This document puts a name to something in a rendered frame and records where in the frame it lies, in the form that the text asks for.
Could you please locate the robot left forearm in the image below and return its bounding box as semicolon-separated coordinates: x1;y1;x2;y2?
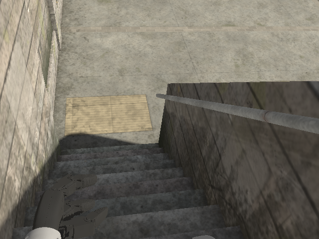
25;227;62;239

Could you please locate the left robot hand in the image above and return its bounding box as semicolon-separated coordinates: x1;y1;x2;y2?
32;174;109;239

